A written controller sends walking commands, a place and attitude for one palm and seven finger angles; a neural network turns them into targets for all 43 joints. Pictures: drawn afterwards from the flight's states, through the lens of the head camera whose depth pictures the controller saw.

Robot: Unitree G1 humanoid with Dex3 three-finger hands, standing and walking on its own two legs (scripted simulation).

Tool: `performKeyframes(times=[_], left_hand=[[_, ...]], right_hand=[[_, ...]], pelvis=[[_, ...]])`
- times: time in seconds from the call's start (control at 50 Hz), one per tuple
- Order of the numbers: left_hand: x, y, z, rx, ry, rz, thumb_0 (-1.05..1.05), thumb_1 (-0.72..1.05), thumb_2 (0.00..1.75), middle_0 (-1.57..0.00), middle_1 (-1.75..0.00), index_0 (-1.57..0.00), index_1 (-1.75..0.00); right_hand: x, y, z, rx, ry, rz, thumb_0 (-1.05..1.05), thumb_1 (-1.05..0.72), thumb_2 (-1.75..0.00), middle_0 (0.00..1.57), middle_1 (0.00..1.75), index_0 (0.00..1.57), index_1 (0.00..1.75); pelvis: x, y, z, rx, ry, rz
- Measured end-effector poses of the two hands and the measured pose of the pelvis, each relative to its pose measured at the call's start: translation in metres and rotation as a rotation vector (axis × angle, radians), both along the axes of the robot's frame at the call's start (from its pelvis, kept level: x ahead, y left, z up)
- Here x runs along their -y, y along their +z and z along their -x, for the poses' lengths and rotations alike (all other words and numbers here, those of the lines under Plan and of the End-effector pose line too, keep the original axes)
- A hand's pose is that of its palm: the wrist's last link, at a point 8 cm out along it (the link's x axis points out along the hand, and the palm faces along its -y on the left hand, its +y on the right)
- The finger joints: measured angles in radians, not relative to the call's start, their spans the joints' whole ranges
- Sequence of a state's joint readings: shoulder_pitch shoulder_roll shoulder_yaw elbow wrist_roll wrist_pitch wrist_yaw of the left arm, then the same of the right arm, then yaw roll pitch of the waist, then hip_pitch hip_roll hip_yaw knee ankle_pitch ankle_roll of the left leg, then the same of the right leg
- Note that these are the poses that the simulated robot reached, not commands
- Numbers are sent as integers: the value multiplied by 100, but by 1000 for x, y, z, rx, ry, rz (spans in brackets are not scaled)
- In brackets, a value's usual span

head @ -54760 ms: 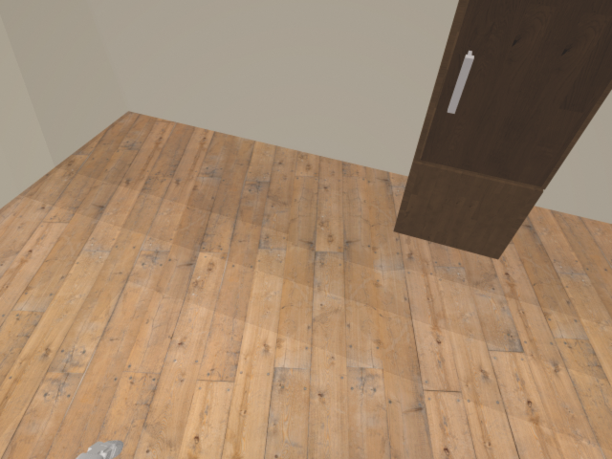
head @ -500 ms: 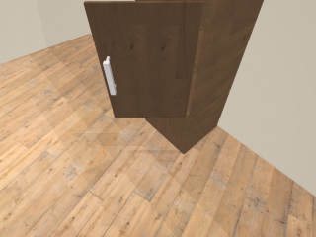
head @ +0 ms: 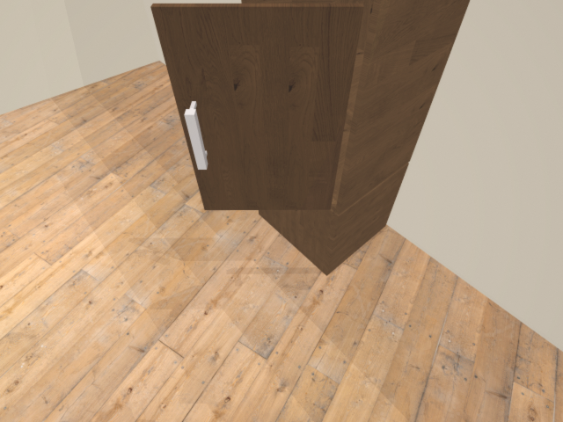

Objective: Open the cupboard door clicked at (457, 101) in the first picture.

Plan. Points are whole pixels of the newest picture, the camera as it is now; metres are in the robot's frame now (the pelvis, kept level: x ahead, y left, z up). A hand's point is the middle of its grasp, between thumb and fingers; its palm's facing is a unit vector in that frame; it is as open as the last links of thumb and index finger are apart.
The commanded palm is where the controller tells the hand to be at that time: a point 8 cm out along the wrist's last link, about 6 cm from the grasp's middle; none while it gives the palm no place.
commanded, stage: look to check the result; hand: left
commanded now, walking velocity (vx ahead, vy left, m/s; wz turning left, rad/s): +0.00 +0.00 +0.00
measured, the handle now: (198, 136) +0.74 +0.25 -0.04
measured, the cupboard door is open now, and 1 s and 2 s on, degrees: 49 49 49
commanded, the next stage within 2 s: stand and wait in 1.18 s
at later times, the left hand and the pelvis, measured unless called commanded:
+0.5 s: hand out of the picture +0.04 +0.22 -0.17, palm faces +0.02 -0.96 -0.28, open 7.4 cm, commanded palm none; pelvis +0.00 +0.00 +0.00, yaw +0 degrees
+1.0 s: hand out of the picture +0.04 +0.22 -0.17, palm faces +0.01 -0.96 -0.28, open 7.4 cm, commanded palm none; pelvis +0.00 +0.01 +0.00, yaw +0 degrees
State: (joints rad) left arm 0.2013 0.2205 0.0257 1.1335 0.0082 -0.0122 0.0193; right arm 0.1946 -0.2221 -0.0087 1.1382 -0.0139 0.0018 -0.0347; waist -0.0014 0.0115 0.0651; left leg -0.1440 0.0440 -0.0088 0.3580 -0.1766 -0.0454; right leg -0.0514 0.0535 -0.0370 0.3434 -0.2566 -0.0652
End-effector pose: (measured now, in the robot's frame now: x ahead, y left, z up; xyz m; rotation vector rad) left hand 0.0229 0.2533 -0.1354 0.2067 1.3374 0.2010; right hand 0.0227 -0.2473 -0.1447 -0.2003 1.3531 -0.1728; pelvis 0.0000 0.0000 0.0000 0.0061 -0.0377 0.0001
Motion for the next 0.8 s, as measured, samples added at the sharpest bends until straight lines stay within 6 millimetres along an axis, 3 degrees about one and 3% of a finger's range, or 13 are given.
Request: performKeyframes(times=[0.8], left_hand=[[-15,4,-9,21,-16,-17,1,91,90,-20,-30,-20,-30]], right_hand=[[6,5,-9,22,14,24,0,-91,-90,20,30,20,30]], pelvis=[[-5,1,2,-1,1,0]])
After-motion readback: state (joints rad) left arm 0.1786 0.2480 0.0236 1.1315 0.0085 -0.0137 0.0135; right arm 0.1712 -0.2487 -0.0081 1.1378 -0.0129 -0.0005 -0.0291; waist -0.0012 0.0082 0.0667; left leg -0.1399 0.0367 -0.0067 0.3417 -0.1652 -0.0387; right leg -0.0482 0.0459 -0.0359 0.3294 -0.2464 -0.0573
